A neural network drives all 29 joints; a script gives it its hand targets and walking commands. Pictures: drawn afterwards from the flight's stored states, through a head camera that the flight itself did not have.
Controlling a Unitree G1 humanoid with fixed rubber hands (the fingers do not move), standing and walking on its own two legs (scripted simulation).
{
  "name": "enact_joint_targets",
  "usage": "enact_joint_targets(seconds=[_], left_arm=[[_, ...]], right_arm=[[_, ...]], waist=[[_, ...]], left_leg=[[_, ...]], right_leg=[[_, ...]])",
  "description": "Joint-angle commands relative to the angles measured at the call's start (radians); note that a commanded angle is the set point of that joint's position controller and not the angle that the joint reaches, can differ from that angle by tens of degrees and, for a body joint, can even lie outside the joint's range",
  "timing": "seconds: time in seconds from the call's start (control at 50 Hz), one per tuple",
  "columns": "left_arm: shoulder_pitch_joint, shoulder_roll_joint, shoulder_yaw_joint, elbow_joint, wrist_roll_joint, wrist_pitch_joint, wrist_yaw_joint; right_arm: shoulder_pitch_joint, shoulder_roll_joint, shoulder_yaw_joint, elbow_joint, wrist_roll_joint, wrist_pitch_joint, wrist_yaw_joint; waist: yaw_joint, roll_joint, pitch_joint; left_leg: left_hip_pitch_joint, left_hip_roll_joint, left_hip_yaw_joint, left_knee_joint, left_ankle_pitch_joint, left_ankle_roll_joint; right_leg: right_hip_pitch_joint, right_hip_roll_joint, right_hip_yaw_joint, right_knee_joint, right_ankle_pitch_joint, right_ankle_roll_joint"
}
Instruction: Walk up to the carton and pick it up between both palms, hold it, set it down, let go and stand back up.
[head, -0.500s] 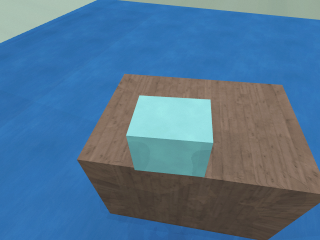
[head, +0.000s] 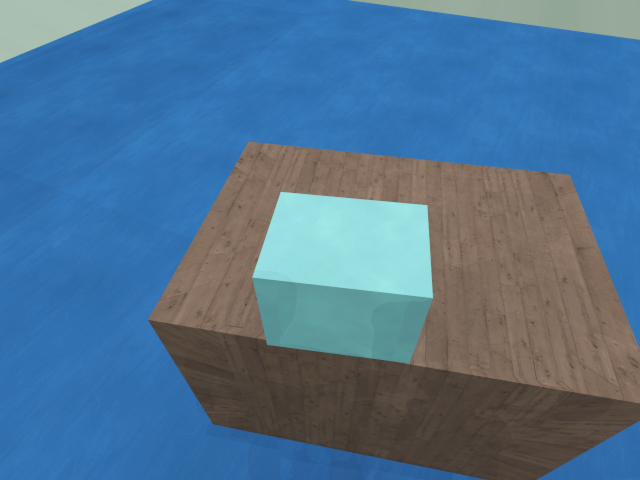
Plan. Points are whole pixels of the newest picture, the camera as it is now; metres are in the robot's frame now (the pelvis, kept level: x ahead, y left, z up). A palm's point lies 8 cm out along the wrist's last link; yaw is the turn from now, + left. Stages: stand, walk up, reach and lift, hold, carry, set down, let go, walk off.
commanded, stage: walk up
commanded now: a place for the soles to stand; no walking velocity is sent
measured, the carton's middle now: (344, 277) +0.48 -0.02 -0.07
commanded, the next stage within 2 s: reach and lift in 1.74 s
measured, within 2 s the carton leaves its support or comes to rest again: neither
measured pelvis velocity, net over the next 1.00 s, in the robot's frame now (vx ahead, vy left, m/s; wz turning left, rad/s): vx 0.05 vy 0.04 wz -0.18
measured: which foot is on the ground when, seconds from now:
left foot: down 0.00-1.00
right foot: down 0.00-1.00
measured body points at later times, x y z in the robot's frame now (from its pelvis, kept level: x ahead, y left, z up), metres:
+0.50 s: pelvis +0.02 +0.02 -0.01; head +0.02 +0.02 +0.44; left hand +0.05 +0.29 -0.13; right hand +0.09 -0.25 -0.12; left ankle +0.05 +0.11 -0.73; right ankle -0.04 -0.13 -0.73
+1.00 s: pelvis +0.05 +0.04 +0.00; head +0.05 +0.04 +0.45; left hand +0.19 +0.27 -0.11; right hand +0.08 -0.23 -0.12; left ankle +0.05 +0.12 -0.73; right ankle +0.02 -0.09 -0.73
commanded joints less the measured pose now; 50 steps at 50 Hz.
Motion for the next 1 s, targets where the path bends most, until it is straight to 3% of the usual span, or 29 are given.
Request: enact_joint_targets(seconds=[0.0,0.28,0.3,0.34,0.36,0.38,0.42,0.44,0.46,0.48,0.5,0.52,0.56,0.6,0.62,0.64,0.66,0.68,0.7,0.72,0.74,0.78,0.84,0.98], left_arm=[[0.032,0.133,0.043,-0.073,0.000,-0.022,0.005],[0.056,0.133,0.046,-0.052,0.003,-0.024,0.005],[0.176,0.140,0.069,-0.044,0.034,-0.033,0.011],[0.148,0.212,0.093,-0.034,0.038,-0.032,0.020],[0.121,0.235,0.104,-0.043,0.042,-0.027,0.025],[0.096,0.234,0.105,-0.055,0.043,-0.026,0.028],[0.069,0.201,0.091,-0.070,0.041,-0.027,0.021],[0.067,0.176,0.081,-0.077,0.036,-0.030,0.015],[0.080,0.136,0.069,-0.086,0.028,-0.033,0.010],[0.118,0.080,0.054,-0.090,0.025,-0.031,0.012],[0.156,0.064,0.053,-0.082,0.025,-0.024,0.024],[0.162,0.074,0.057,-0.083,0.028,-0.021,0.034],[0.154,0.072,0.061,-0.088,0.023,-0.023,0.043],[0.194,0.062,0.063,-0.086,0.012,-0.037,0.045],[0.219,0.063,0.065,-0.080,0.007,-0.047,0.044],[0.209,0.076,0.062,-0.081,0.014,-0.054,0.039],[0.195,0.093,0.068,-0.087,0.028,-0.054,0.039],[0.172,0.135,0.078,-0.097,0.046,-0.049,0.040],[0.133,0.196,0.090,-0.110,0.033,-0.041,0.041],[0.112,0.216,0.093,-0.094,0.016,-0.030,0.034],[0.080,0.175,0.076,-0.100,0.007,-0.029,0.026],[0.098,0.119,0.055,-0.113,0.003,-0.032,0.021],[0.109,0.120,0.051,-0.102,0.008,-0.033,0.025],[0.065,0.119,0.054,-0.107,0.010,-0.026,0.035]], right_arm=[[0.017,-0.144,-0.045,-0.071,0.000,-0.019,-0.007],[-0.004,-0.142,-0.047,-0.057,0.001,-0.019,-0.008],[0.012,-0.169,-0.067,-0.066,-0.040,-0.009,0.003],[-0.026,-0.113,-0.063,-0.094,-0.049,-0.001,0.014],[-0.021,-0.098,-0.060,-0.104,-0.047,-0.001,0.022],[-0.010,-0.098,-0.062,-0.111,-0.044,-0.005,0.027],[0.014,-0.116,-0.069,-0.117,-0.041,-0.021,0.028],[0.043,-0.133,-0.074,-0.114,-0.042,-0.030,0.023],[0.068,-0.172,-0.084,-0.109,-0.045,-0.036,0.017],[0.102,-0.214,-0.094,-0.091,-0.030,-0.035,0.012],[0.116,-0.220,-0.095,-0.079,-0.022,-0.026,0.007],[0.113,-0.202,-0.086,-0.081,-0.023,-0.021,0.002],[0.108,-0.186,-0.075,-0.085,-0.033,-0.008,-0.006],[0.037,-0.177,-0.059,-0.091,-0.039,0.008,-0.008],[-0.012,-0.175,-0.051,-0.095,-0.036,0.016,-0.005],[-0.044,-0.162,-0.038,-0.093,-0.018,0.015,-0.005],[-0.042,-0.146,-0.029,-0.093,-0.005,0.010,0.000],[-0.018,-0.113,-0.017,-0.102,0.003,0.003,0.002],[0.000,-0.094,-0.011,-0.098,-0.002,0.013,-0.003],[0.032,-0.089,-0.015,-0.077,-0.014,0.023,-0.009],[0.032,-0.118,-0.019,-0.067,-0.020,0.018,-0.009],[0.019,-0.181,-0.037,-0.051,-0.017,0.001,-0.007],[0.039,-0.175,-0.034,-0.038,-0.011,-0.010,-0.003],[0.012,-0.162,-0.031,-0.056,-0.007,0.002,-0.003]], waist=[[0.000,0.005,-0.030],[0.002,0.015,-0.015],[0.022,0.062,-0.052],[0.021,-0.049,0.057],[0.015,-0.090,0.101],[0.007,-0.110,0.134],[-0.016,-0.099,0.136],[-0.034,-0.077,0.106],[-0.043,-0.001,0.075],[-0.039,0.099,0.037],[-0.038,0.127,0.027],[-0.038,0.122,0.038],[-0.044,0.121,0.033],[0.001,0.117,-0.006],[0.028,0.111,-0.035],[0.044,0.066,-0.067],[0.043,0.051,-0.106],[0.032,-0.025,-0.133],[0.008,-0.057,-0.096],[-0.013,-0.103,-0.052],[-0.018,-0.110,-0.021],[0.004,-0.078,0.004],[0.003,-0.022,-0.031],[-0.001,0.025,-0.021]], left_leg=[[0.085,0.095,-0.117,-0.082,0.177,0.047],[0.069,0.089,-0.134,-0.116,0.090,0.044],[0.089,0.045,-0.063,-0.055,-0.175,0.056],[-0.074,-0.001,-0.007,0.049,-0.221,0.019],[-0.122,0.005,0.012,0.072,-0.207,0.013],[-0.119,0.025,0.003,0.071,-0.178,0.015],[-0.023,0.045,-0.026,-0.022,-0.082,0.022],[0.079,0.063,-0.059,-0.066,-0.020,0.032],[0.165,0.119,-0.152,-0.122,0.012,0.060],[0.197,0.210,-0.279,-0.198,-0.007,0.113],[0.171,0.273,-0.324,-0.237,-0.022,0.166],[0.177,0.293,-0.326,-0.234,0.032,0.198],[0.185,0.294,-0.263,-0.209,0.188,0.229],[0.164,0.245,-0.136,-0.140,0.336,0.206],[0.144,0.204,-0.064,-0.089,0.375,0.177],[0.099,0.196,-0.031,-0.046,0.433,0.134],[0.046,0.174,0.006,-0.002,0.385,0.087],[-0.013,0.136,0.035,0.048,0.241,0.038],[0.065,0.080,0.043,0.038,-0.036,0.002],[0.150,0.081,0.009,-0.013,-0.110,0.006],[0.143,0.101,-0.019,-0.067,-0.025,0.010],[0.146,0.126,-0.016,-0.102,0.128,0.028],[0.147,0.151,-0.006,-0.114,0.241,0.047],[0.148,0.166,0.037,-0.139,0.196,0.054]], right_leg=[[-0.077,-0.075,0.073,-0.101,0.134,-0.045],[-0.076,-0.071,0.063,-0.114,0.075,-0.042],[-0.066,-0.079,0.123,-0.127,-0.110,-0.078],[-0.075,-0.180,0.272,-0.229,-0.267,-0.147],[-0.090,-0.229,0.330,-0.255,-0.311,-0.177],[-0.127,-0.244,0.341,-0.255,-0.297,-0.188],[-0.182,-0.189,0.270,-0.184,-0.124,-0.149],[-0.229,-0.139,0.204,-0.118,-0.023,-0.111],[-0.277,-0.058,0.118,-0.005,0.033,-0.065],[-0.289,0.021,0.033,0.123,-0.057,-0.021],[-0.247,0.034,0.018,0.184,-0.165,-0.011],[-0.263,0.027,0.042,0.222,-0.213,-0.015],[-0.276,0.014,0.052,0.261,-0.243,-0.019],[-0.177,0.004,0.033,0.105,-0.120,-0.021],[-0.092,0.012,0.007,-0.015,0.024,-0.022],[0.009,0.000,0.033,-0.101,0.233,-0.024],[0.092,-0.040,0.104,-0.087,0.371,-0.046],[0.125,-0.130,0.236,-0.098,0.412,-0.091],[-0.032,-0.225,0.344,-0.128,0.354,-0.159],[-0.132,-0.216,0.317,-0.116,0.279,-0.185],[-0.138,-0.165,0.265,-0.102,0.267,-0.151],[-0.129,-0.085,0.172,-0.059,0.331,-0.081],[-0.071,-0.064,0.149,-0.007,0.374,-0.062],[-0.101,-0.036,0.139,0.016,0.298,-0.049]])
